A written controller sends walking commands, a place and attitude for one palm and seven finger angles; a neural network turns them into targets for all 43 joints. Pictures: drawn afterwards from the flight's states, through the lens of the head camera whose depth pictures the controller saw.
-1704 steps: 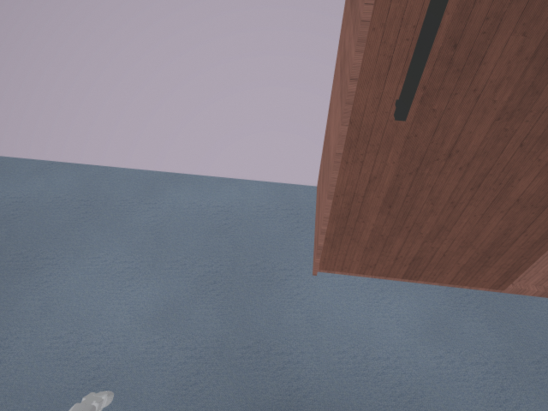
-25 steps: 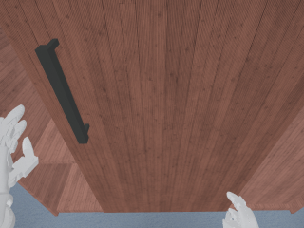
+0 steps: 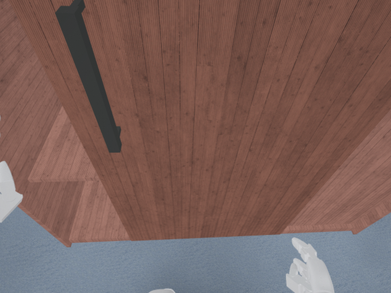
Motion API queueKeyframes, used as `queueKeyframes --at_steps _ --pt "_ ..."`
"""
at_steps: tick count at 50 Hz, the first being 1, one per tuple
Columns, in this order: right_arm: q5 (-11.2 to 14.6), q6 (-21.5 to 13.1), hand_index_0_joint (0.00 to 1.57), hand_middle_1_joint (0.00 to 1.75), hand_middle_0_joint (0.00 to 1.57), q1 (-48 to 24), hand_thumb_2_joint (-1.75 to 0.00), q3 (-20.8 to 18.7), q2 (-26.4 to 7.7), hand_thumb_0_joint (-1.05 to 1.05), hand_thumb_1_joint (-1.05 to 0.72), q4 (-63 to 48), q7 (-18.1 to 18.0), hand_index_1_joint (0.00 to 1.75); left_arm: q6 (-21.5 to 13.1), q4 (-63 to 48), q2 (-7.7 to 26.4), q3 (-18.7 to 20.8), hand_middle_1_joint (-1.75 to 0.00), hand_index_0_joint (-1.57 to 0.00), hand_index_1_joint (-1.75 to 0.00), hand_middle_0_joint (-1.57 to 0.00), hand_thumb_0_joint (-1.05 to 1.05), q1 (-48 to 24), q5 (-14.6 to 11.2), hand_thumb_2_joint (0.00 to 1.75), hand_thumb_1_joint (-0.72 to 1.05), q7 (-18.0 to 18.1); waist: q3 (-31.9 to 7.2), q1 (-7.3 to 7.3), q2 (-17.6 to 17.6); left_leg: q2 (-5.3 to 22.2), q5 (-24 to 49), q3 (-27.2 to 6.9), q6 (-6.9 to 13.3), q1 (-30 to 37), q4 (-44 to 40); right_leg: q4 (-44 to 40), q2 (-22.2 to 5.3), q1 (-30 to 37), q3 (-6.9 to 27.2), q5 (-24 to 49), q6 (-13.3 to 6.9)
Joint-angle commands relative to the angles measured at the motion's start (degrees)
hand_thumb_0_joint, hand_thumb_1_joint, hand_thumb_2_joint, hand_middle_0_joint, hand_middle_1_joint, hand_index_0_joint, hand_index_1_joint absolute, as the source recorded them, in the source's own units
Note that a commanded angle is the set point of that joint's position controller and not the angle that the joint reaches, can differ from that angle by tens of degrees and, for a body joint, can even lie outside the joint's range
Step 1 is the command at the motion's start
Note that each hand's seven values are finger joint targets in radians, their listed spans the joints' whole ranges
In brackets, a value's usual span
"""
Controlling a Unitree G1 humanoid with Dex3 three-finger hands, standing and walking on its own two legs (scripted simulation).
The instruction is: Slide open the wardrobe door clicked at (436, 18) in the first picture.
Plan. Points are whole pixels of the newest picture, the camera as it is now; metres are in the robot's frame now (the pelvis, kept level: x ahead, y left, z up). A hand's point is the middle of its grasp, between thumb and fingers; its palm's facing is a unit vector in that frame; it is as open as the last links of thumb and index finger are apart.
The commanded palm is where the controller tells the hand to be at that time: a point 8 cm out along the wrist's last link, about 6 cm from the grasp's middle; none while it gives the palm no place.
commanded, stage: step back with the hand held close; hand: left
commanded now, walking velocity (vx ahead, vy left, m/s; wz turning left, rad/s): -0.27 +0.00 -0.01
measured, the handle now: (100, 89) +0.41 +0.22 +0.20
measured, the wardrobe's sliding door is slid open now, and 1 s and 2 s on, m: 0.30 0.30 0.30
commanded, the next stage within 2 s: stop stepping back and stand still in 0.56 s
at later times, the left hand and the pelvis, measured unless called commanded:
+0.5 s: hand out of the picture +0.15 +0.29 +0.19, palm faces +0.40 -0.82 -0.41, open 7.4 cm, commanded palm +0.09 +0.32 +0.19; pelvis -0.06 +0.02 +0.01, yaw -2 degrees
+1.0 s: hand out of the picture +0.10 +0.29 +0.16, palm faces +0.37 -0.86 -0.35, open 7.4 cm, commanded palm +0.02 +0.32 +0.19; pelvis -0.14 +0.03 +0.01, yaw -4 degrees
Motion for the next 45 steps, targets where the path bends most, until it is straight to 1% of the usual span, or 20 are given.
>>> queueKeyframes --at_steps 1,4,6,9,11,12,14,16,19,26,30,32,33,35,36,38,41,42,43,45 --pt "-0.3 -4.0 0.2 0.3 0.2 -4.9 -0.9 -3.6 -9.0 0.0 -0.9 -8.4 -0.8 0.3 -3.6 -10.1 8.6 5.9 -0.3 -0.2 -0.3 -0.2 0.0 -2.6 0.9 0.9 0.9 0.7 -6.9 -0.08 4.3 12.8 -28.7 -16.1 1.4 -11.9 -17.1 3.0 0.6 12.8 3.3 0.0 -0.7" --pt "-0.5 -4.0 0.2 0.3 0.2 -4.6 -0.9 -3.7 -8.3 0.0 -0.9 -8.4 -0.5 0.3 -3.9 -11.1 8.1 4.5 -0.3 -0.2 -0.3 -0.2 0.0 -4.9 1.0 0.9 0.9 0.7 -5.3 -0.44 -1.2 7.9 -27.4 -11.8 -0.7 -7.9 -9.5 -6.4 -2.7 3.8 8.7 -10.2 -2.8" --pt "-0.9 -4.0 0.2 0.3 0.2 -4.2 -0.9 -3.9 -8.0 0.0 -0.9 -7.4 -0.4 0.3 -4.4 -14.4 10.2 5.0 -0.3 -0.2 -0.3 -0.2 0.0 -6.9 0.9 0.9 0.9 1.3 -5.0 -0.87 -4.3 4.1 -20.7 -8.4 -3.0 1.2 2.1 -15.4 -8.7 -8.0 15.9 -19.6 -6.6" --pt "-1.1 -4.0 0.2 0.3 0.2 -3.1 -0.9 -3.0 -6.1 0.0 -0.9 -5.3 0.1 0.3 -4.8 -15.4 9.5 2.8 -0.3 -0.2 -0.3 -0.2 0.0 -8.9 0.8 0.9 0.9 2.5 -7.2 -1.71 -8.6 1.4 -11.5 -5.9 -4.6 8.6 15.5 -17.2 -16.8 -13.0 18.3 -9.5 -10.0" --pt "-1.1 -3.9 0.2 0.3 0.2 -3.4 -0.9 -2.9 -6.6 0.0 -0.9 -5.3 -0.1 0.3 -4.7 -16.2 11.2 4.7 -0.3 -0.2 -0.3 -0.2 0.0 -8.6 0.6 0.9 0.9 3.1 -8.2 -2.11 -4.6 2.0 -8.9 -7.1 -4.4 9.2 6.5 -11.4 -13.7 -10.1 12.8 -2.3 -7.8" --pt "-1.0 -4.0 0.2 0.3 0.2 -4.1 -0.9 -2.8 -6.9 0.0 -0.9 -5.8 -0.5 0.3 -4.7 -16.0 10.8 4.8 -0.3 -0.2 -0.3 -0.2 0.0 -7.6 0.4 0.9 0.9 3.0 -6.1 -1.9 1.2 4.2 -8.6 -11.2 -3.4 6.6 -3.6 -6.0 -8.1 -9.3 8.7 -3.2 -5.0" --pt "-1.4 -4.9 0.2 0.3 0.2 -6.0 -0.9 -3.0 -8.2 0.0 -0.9 -7.0 -1.1 0.3 -5.5 -17.8 11.0 6.7 -0.3 -0.2 -0.3 -0.2 0.0 -7.5 1.1 0.9 0.9 2.8 -6.2 -0.59 19.6 15.9 -10.8 -26.0 1.6 -6.3 -18.9 15.7 3.2 1.2 0.9 -3.9 -0.5" --pt "-2.4 -6.0 0.2 0.3 0.2 -4.2 -0.9 -4.0 -6.9 0.0 -0.9 -5.6 -0.5 0.3 -6.4 -14.3 12.3 9.4 -0.3 -0.2 -0.3 -0.2 0.0 -3.7 0.8 0.9 0.9 2.3 -8.7 -1.08 16.6 20.6 -22.9 -30.6 4.6 -9.2 -25.1 31.5 4.8 2.2 4.9 -13.1 -0.7" --pt "-1.9 -6.2 0.2 0.3 0.2 -3.2 -0.9 -4.8 -6.8 0.0 -0.9 -5.0 0.9 0.3 -6.3 -14.8 9.2 7.2 -0.3 -0.2 -0.3 -0.2 0.0 -1.6 0.2 0.9 0.9 2.1 -9.6 -0.8 6.9 17.8 -7.8 -22.7 4.5 3.1 -18.0 26.0 3.1 -5.5 3.9 -13.2 -0.9" --pt "-2.0 -7.4 0.2 0.3 0.2 -3.0 -0.9 -4.1 -6.8 0.0 -0.9 -3.1 0.9 0.3 -5.1 -18.3 9.0 3.8 -0.3 -0.2 -0.3 -0.2 0.0 -1.9 -0.7 0.9 0.9 1.9 -15.3 -0.85 14.4 13.8 -6.1 -17.1 -1.4 15.8 -22.3 3.4 4.6 -0.8 -1.2 -15.3 -1.7" --pt "-2.6 -5.8 0.2 0.3 0.2 -1.9 -0.9 -4.2 -6.3 0.0 -0.9 -2.1 0.8 0.3 -5.5 -16.3 11.2 5.4 -0.3 -0.2 -0.3 -0.2 0.0 -0.9 -2.0 0.9 0.9 1.7 -19.0 -0.58 11.9 12.8 4.3 -12.6 -7.3 18.6 -19.7 -11.8 3.7 6.1 -1.8 -6.9 -3.5" --pt "-2.4 -4.5 0.2 0.3 0.2 -2.1 -0.9 -3.9 -5.7 0.0 -0.9 -2.3 0.7 0.3 -6.5 -16.3 12.8 6.2 -0.3 -0.2 -0.3 -0.2 0.0 -0.7 -2.6 0.9 0.9 1.2 -19.3 -0.78 7.0 9.0 3.9 -7.2 -8.1 21.6 -10.4 -19.2 -1.0 3.9 1.4 -1.5 -5.1" --pt "-2.1 -3.8 0.2 0.3 0.2 -2.8 -0.9 -3.8 -5.6 0.0 -0.9 -2.3 0.6 0.3 -7.1 -15.8 14.2 7.1 -0.3 -0.2 -0.3 -0.2 0.0 -1.2 -2.5 0.9 0.9 1.3 -16.6 -1.19 1.2 6.6 -1.6 -5.0 -8.0 21.2 -0.8 -21.9 -7.6 -3.4 5.8 0.4 -7.3" --pt "-2.0 -4.0 0.2 0.3 0.2 -5.9 -0.9 -3.5 -5.5 0.0 -0.9 -3.6 0.4 0.3 -6.4 -14.4 15.3 8.4 -0.3 -0.2 -0.3 -0.2 0.0 -0.4 -2.5 0.9 0.9 1.6 -10.5 -0.1 -8.5 -0.2 -11.2 -3.6 -8.4 14.1 24.1 -24.7 -20.2 -14.2 12.5 -4.0 -12.9" --pt "-0.9 -4.4 0.2 0.3 0.2 -6.0 -0.9 -4.5 -6.4 0.0 -0.9 -3.1 0.6 0.3 -5.6 -13.2 13.4 6.4 -0.3 -0.2 -0.3 -0.2 0.0 -2.8 -2.2 0.9 0.9 0.8 -9.4 -0.02 -14.3 -1.7 -16.0 -7.5 -8.3 8.0 35.7 -23.6 -21.0 -16.6 14.1 -11.5 -14.6" --pt "0.0 -3.9 0.2 0.3 0.2 -5.7 -0.9 -3.0 -5.1 0.0 -0.9 -3.9 0.0 0.3 -2.8 -7.3 9.1 4.8 -0.3 -0.2 -0.3 -0.2 0.0 -0.7 -1.3 0.9 0.9 0.7 -2.6 -1.56 -11.7 3.7 -13.4 -9.4 -5.8 -3.2 25.6 -16.0 -16.8 -5.4 7.9 2.3 -11.8" --pt "0.0 -4.9 0.2 0.3 0.2 -5.3 -0.9 -2.3 -6.2 0.0 -0.9 -2.4 -1.6 0.3 -2.2 -3.8 9.3 3.7 -0.3 -0.2 -0.3 -0.2 0.0 -8.4 -0.4 0.9 0.9 1.6 0.5 -2.79 -0.1 2.2 -6.5 -4.5 -4.7 5.7 -5.4 -7.7 -9.6 -3.3 3.6 2.1 -5.6" --pt "-0.1 -5.7 0.2 0.3 0.2 -3.8 -0.9 -2.4 -7.0 0.0 -0.9 -2.1 -1.8 0.3 -2.7 -2.4 8.1 3.0 -0.3 -0.2 -0.3 -0.2 0.0 -8.1 -0.2 0.9 0.9 1.8 -1.2 -2.2 6.3 3.3 -2.0 -7.4 -3.7 7.9 -12.6 -2.4 -5.7 0.0 2.4 3.3 -3.7" --pt "0.0 -6.5 0.2 0.3 0.2 -3.0 -0.9 -3.2 -8.3 0.0 -0.9 -3.1 -1.8 0.3 -3.5 -5.9 8.4 2.4 -0.3 -0.2 -0.3 -0.2 0.0 -9.7 0.2 0.9 0.9 2.3 -4.3 -1.72 12.4 9.0 5.8 -15.5 -1.9 12.3 -13.4 2.0 -1.8 -1.6 0.9 1.4 -1.9" --pt "-0.3 -7.7 0.2 0.3 0.2 -1.8 -0.9 -3.5 -7.5 0.0 -0.9 -4.2 -1.3 0.3 -4.1 -11.3 10.9 3.8 -0.3 -0.2 -0.3 -0.2 0.0 -10.4 0.8 0.9 0.9 2.6 -10.1 -1.23 8.0 13.0 14.7 -22.3 -0.5 19.3 -13.0 6.6 1.5 -4.9 0.0 -6.1 -1.5"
